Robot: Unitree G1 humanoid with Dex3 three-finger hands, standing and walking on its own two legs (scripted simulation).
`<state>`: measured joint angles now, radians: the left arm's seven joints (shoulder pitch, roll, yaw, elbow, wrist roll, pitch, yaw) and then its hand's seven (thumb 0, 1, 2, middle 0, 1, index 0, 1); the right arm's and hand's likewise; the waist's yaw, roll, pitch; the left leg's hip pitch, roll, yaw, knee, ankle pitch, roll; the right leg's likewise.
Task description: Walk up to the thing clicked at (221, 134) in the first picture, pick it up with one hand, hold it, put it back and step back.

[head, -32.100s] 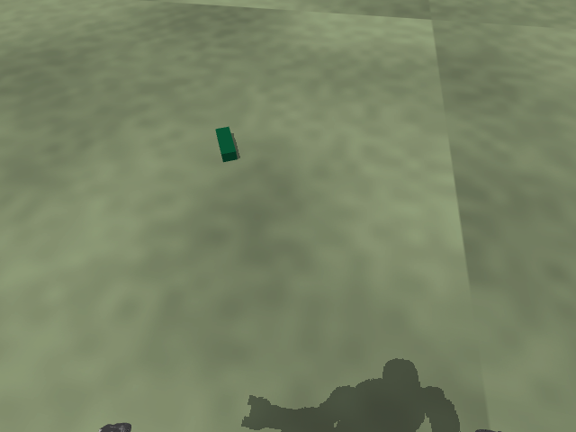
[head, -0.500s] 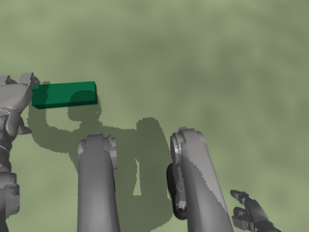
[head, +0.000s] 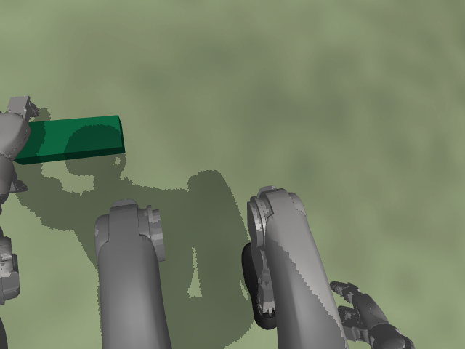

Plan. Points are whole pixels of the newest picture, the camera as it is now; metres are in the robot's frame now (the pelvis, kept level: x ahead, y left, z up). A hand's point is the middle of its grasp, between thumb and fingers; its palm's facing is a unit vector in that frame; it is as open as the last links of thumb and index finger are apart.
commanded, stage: rise first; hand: left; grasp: from above
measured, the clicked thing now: (70, 139) +0.48 +0.31 -0.31
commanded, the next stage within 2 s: approach in 1.72 s
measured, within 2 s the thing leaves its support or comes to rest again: neither
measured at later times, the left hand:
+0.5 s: hand (23, 151) +0.42 +0.35 -0.18, palm faces -0.45 -0.11 -0.89, open 14.2 cm
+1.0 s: hand (24, 148) +0.43 +0.35 -0.20, palm faces -0.45 -0.11 -0.89, open 14.2 cm
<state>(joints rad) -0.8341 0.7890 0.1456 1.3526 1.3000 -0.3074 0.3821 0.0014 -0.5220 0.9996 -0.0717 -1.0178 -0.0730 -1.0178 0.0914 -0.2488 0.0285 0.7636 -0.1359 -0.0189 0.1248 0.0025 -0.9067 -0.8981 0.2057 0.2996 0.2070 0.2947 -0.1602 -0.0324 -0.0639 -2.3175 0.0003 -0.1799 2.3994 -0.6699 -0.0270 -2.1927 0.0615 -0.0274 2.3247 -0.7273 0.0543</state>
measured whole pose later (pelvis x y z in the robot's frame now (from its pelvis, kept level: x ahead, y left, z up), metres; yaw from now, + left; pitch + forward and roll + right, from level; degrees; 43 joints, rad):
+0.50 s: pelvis +0.00 -0.01 -0.01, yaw -1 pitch +33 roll -9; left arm -0.86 0.84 0.19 1.42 1.29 -0.32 0.40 0.00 -0.54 1.02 -0.08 -1.02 -0.07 -1.03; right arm 0.09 -0.26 0.07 0.76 -0.17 -0.01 0.14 0.00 -0.91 -0.90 0.20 0.30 0.21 0.29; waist -0.19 -0.04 -0.03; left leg -2.34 0.00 -0.21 2.45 -0.69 -0.05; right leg -2.23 0.07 -0.05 2.37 -0.73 0.07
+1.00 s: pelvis +0.00 +0.00 -0.02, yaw -2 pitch +32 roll -11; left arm -0.91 0.89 0.18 1.48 1.31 -0.32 0.41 0.00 -0.55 1.02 -0.08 -1.03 -0.07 -1.04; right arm 0.08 -0.26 0.10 0.76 -0.18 -0.02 0.14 0.00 -0.91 -0.90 0.21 0.30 0.21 0.29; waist -0.22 -0.05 -0.01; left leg -2.36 0.00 -0.22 2.47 -0.68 -0.04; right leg -2.23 0.07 -0.06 2.38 -0.73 0.06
